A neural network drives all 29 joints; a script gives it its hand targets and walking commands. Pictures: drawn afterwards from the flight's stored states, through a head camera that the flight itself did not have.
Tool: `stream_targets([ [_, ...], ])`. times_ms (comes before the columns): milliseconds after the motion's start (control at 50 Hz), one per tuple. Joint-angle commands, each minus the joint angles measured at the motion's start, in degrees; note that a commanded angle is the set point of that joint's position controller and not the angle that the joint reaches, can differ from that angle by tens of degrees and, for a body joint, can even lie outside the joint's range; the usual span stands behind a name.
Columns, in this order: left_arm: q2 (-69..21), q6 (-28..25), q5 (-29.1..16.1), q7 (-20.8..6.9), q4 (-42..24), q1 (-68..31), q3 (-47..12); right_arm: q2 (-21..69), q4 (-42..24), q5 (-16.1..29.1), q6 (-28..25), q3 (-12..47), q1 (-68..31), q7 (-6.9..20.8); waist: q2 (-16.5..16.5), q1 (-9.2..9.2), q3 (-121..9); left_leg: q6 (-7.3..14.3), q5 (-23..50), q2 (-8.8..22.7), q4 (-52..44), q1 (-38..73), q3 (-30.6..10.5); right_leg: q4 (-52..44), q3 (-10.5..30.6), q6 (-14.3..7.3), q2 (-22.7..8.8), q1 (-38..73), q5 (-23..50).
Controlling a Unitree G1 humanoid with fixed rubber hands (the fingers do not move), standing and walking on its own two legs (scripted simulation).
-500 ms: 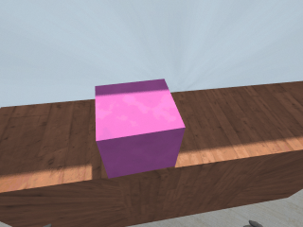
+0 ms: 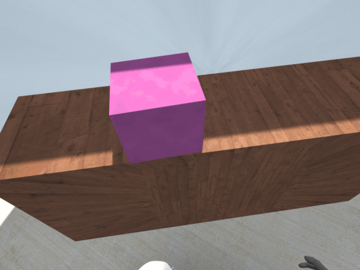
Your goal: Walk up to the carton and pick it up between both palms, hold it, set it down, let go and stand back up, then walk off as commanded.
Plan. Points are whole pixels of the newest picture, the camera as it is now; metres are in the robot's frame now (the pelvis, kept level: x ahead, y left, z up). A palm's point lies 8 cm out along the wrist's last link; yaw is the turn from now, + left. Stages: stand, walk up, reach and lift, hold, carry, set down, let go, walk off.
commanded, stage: walk off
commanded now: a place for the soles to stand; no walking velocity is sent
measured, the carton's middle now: (158, 108) +0.54 +0.08 +0.03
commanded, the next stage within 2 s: none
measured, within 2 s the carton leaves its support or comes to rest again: neither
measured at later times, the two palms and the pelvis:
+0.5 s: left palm out of the picture -0.09 +0.41 -0.11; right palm out of the picture -0.10 -0.22 -0.07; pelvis -0.17 +0.10 +0.01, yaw +0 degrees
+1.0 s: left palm out of the picture -0.23 +0.48 -0.16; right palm out of the picture -0.28 -0.16 -0.05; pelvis -0.32 +0.17 -0.02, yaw +2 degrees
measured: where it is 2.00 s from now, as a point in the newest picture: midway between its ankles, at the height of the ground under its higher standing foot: outside the picture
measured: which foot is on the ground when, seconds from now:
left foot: up 0.00-0.26, down 0.28-0.62, up 0.64-0.82, down 0.84-1.00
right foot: down 0.00-0.28, up 0.30-0.62, down 0.64-0.86, up 0.88-1.00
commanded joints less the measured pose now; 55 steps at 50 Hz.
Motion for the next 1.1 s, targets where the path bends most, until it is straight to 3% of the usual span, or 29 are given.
stream_targets([
  [0, 14.1, -1.8, 1.9, 2.1, -6.2, -1.5, 6.1, -8.6, -5.9, -0.5, -0.9, -7.3, 1.7, -1.0, -8.8, -0.12, -9.1, -2.7, -2.1, -1.0, -0.7, -8.7, -9.3, -9.5, 18.2, -11.3, -15.9, 14.3, 23.2],
  [140, 16.2, -0.7, 2.4, 1.4, -7.6, -9.9, 6.9, -10.5, -2.7, -0.7, -0.9, -8.2, 8.6, 0.2, -13.2, -3.92, -4.3, -1.7, 0.8, 5.1, -11.8, 3.7, -7.1, -14.2, 16.2, -10.3, -16.4, -5.6, -2.0],
  [180, 15.9, 0.0, 2.5, 1.2, -7.5, -12.9, 6.8, -10.3, -1.0, -0.9, -1.2, -8.3, 12.8, 0.6, -11.8, -6.45, -4.8, -0.5, 5.4, 8.1, -25.4, 12.1, -9.2, -9.1, 11.7, -7.0, -12.8, -12.7, -9.0],
  [220, 11.3, 0.9, 1.6, 1.5, -6.1, -12.4, 5.5, -11.5, 0.1, -1.9, -1.8, -8.8, 14.2, 0.3, -0.9, -7.63, -4.3, -1.8, 0.3, 12.7, -44.8, 14.4, -24.5, 12.5, 7.1, -2.0, 1.8, -18.7, -14.3],
  [240, 10.5, 1.5, 0.9, 1.6, -4.6, -7.5, 5.2, -13.5, -1.9, -2.4, -2.0, -8.7, 9.4, -0.2, 5.5, -4.83, -2.4, -2.3, -8.0, 19.9, -53.2, 6.2, -37.9, 22.7, 9.0, -0.8, 6.7, -19.1, -15.3],
  [260, 12.1, 1.9, 0.9, 1.6, -2.7, -2.4, 5.4, -14.5, -3.4, -2.2, -2.2, -8.3, 2.7, -0.4, 4.1, -1.43, -0.4, -2.4, -14.4, 21.8, -57.7, -2.1, -39.5, 28.1, 10.1, -0.4, 6.4, -14.4, -14.3],
  [320, 15.1, 2.6, 0.4, 1.6, 1.5, 3.8, 6.1, -15.7, -4.3, -2.9, -2.3, -8.5, -5.3, -0.7, 7.9, 1.02, 2.6, -5.9, -21.6, 19.5, -63.7, -11.2, -33.4, 35.4, 9.7, 0.3, 7.7, -7.8, -8.9],
  [380, 15.8, 2.5, 0.3, 1.2, 2.9, 5.5, 6.8, -11.6, -4.9, -2.2, -2.7, -8.8, -1.7, -0.8, 7.0, 0.59, -3.8, -11.2, -7.1, 13.4, -59.9, 2.8, -23.8, 29.5, 6.8, 1.2, 7.4, -5.3, -4.6],
  [480, 14.5, 2.3, 1.0, 0.8, 4.3, 11.9, 8.0, -10.0, -6.2, -0.6, -2.3, -10.2, -0.2, -1.2, 8.5, 0.57, -16.1, -12.9, 26.2, 11.5, -54.8, 24.0, -16.3, 14.5, 1.3, 2.1, 7.9, 0.4, -10.4],
  [520, 15.0, 2.3, 1.0, 0.5, 6.0, 19.9, 8.4, -10.5, -7.1, -0.6, -1.7, -10.7, -5.2, -1.0, 10.5, 4.7, -16.7, -18.9, 18.7, 6.4, -54.6, 18.5, -8.4, -0.5, -4.9, -0.9, 7.1, 11.6, -11.4],
  [540, 15.8, 2.3, 0.9, 0.2, 7.1, 25.9, 8.5, -10.9, -7.8, -0.8, -1.1, -11.1, -8.8, -1.0, 12.5, 8.08, -15.4, -24.7, 9.3, 0.3, -50.6, 12.5, -1.8, -14.3, -10.9, -5.4, 6.1, 19.3, -12.3],
  [560, 15.4, 2.4, 0.6, 0.3, 7.1, 24.5, 8.3, -9.8, -6.5, -0.4, -0.6, -10.9, -8.1, -1.0, 4.8, 9.05, -14.4, -23.4, 0.8, -3.3, -33.3, 12.9, 0.0, -23.5, -11.8, -10.1, 2.3, 17.2, -10.2],
  [580, 14.7, 2.6, 0.4, 0.7, 3.5, 8.8, 8.4, -7.9, -3.4, 0.5, -0.4, -10.2, 0.9, -1.0, -22.1, 3.64, -9.9, -12.9, -11.3, -3.2, 0.2, 15.1, -5.0, -27.6, 8.7, -13.2, -7.5, -1.6, -12.8],
  [600, 16.5, 2.0, 2.3, 1.2, -1.9, -7.6, 8.9, -9.1, -1.7, 0.8, -0.7, -10.3, 8.9, -1.1, -25.8, -4.65, -3.4, -7.3, -5.1, -3.0, 23.3, 16.8, -11.3, -29.7, 29.4, -16.3, -18.6, -22.6, -18.1],
  [620, 15.9, 1.4, 3.0, 1.8, -5.2, -16.8, 8.0, -10.8, -0.3, 1.1, -1.2, -11.2, 12.8, -1.8, -17.7, -9.09, 0.1, -4.1, -3.5, -1.9, 30.8, 16.6, -18.4, -30.8, 30.2, -16.4, -20.9, -29.2, -15.6],
  [640, 18.3, 0.0, 3.0, 2.5, -6.4, -19.9, 7.9, -11.8, -1.4, 1.1, -1.1, -11.7, 10.2, -2.1, -19.1, -9.07, 2.6, -2.5, -6.3, 2.1, 36.2, 14.3, -23.6, -29.7, 33.3, -19.4, -28.7, -32.5, -14.4],
  [680, 15.0, -1.6, 1.9, 2.4, -7.5, -26.1, 6.8, -13.0, -1.2, 0.4, -2.5, -11.3, 9.4, -2.2, -14.8, -12.35, 13.0, -0.8, -9.8, 8.3, 27.3, 12.8, -29.4, -16.7, 20.8, -10.7, -19.8, -38.1, -8.4],
  [720, 15.9, -2.0, 3.5, 1.2, -5.0, -14.5, 7.0, -14.7, 0.4, 1.0, -5.2, -10.9, 11.7, -2.1, -7.8, -7.94, 9.7, -1.8, -16.3, 13.2, -11.9, 8.4, -30.1, 2.9, 11.7, -5.1, -12.2, -16.1, 2.9],
  [740, 15.8, -1.3, 4.8, 0.3, -4.0, -10.2, 7.2, -13.2, 3.8, 1.3, -6.8, -10.4, 19.6, -2.3, 2.3, -9.65, 2.7, -2.5, -2.7, 13.6, -42.2, 15.8, -26.6, 16.2, 5.0, -2.2, -6.2, -6.3, 4.0],
  [760, 14.2, -0.5, 5.4, -0.5, -2.7, -6.4, 6.8, -12.8, 5.6, 1.6, -7.6, -11.0, 23.2, -3.0, 6.8, -9.68, -1.7, -5.3, 12.7, 11.2, -52.7, 23.9, -21.1, 25.3, 3.2, -1.7, -1.5, -5.1, -6.8],
  [800, 11.5, 1.2, 4.5, -1.8, -0.8, 1.9, 6.0, -11.1, 2.9, -1.1, -8.3, -10.8, 13.8, -4.4, 6.2, -2.34, -6.7, -7.1, 17.0, 8.7, -46.9, 26.3, -15.2, 26.1, 5.0, -2.6, -1.4, -10.3, -12.5],
  [820, 10.9, 1.4, 4.0, -2.1, -0.9, 6.0, 6.0, -12.7, 1.3, -1.8, -8.3, -10.3, 9.3, -4.7, 4.4, 1.28, -8.2, -4.9, 16.1, 10.9, -41.7, 28.3, -17.7, 23.6, 5.3, -1.5, -1.8, -16.6, -14.1],
  [840, 10.2, 1.4, 3.7, -2.2, -2.0, 6.4, 5.6, -16.8, 1.7, -1.4, -8.2, -10.0, 10.8, -5.1, 7.7, 1.41, -11.1, -0.9, 33.3, 22.4, -35.5, 30.2, -28.0, 25.0, 5.0, 0.1, -0.8, -21.7, -17.2],
  [860, 10.9, 1.0, 4.2, -2.2, -4.2, -0.2, 6.1, -24.2, 3.4, -1.0, -8.1, -11.9, 5.8, -5.4, 24.1, -1.32, -7.8, 10.7, 25.1, 30.2, -45.3, 23.5, -49.0, 33.1, 5.5, 1.9, 0.7, -26.5, -18.6],
  [880, 13.4, 0.2, 4.6, -2.6, -5.2, -9.1, 7.0, -25.9, 1.7, -1.3, -8.5, -12.8, 5.1, -5.6, 21.5, -5.36, -2.8, 11.3, 8.2, 29.9, -50.9, 12.5, -56.7, 33.0, 13.0, 2.0, 0.7, -22.7, -16.1],
  [920, 19.3, 0.1, 3.7, -3.0, -2.6, -9.9, 9.1, -20.5, 1.7, -2.2, -8.5, -10.5, 7.4, -4.9, 10.5, -3.9, 4.0, 6.4, 7.4, 22.0, -43.0, 8.7, -33.9, 31.1, 13.6, 0.2, -1.4, -20.4, -11.2],
  [960, 16.3, 0.0, 3.9, -3.8, -2.7, -3.7, 9.3, -16.8, 3.1, -1.8, -9.0, -9.7, 9.0, -5.1, 9.3, -2.18, 0.6, 5.9, 21.0, 17.9, -39.4, 16.2, -24.8, 31.2, 9.3, 1.3, -1.3, -21.3, -5.5],
  [1020, 14.3, 0.2, 4.2, -4.2, -4.1, -7.4, 8.5, -17.9, 3.2, -1.3, -9.2, -10.6, 14.1, -5.1, 7.6, -4.33, -2.2, 8.4, 16.4, 20.0, -41.2, 18.1, -27.8, 28.3, 7.7, 1.8, -1.5, -19.5, -7.6],
  [1080, 14.0, -0.1, 3.9, -4.9, -4.7, -8.4, 8.4, -19.7, 3.3, -1.7, -9.1, -10.6, 12.9, -4.7, 11.3, -4.54, 0.7, 11.8, 6.9, 23.0, -43.6, 15.5, -29.2, 23.9, 6.2, 2.3, -3.1, -20.4, -7.8],
])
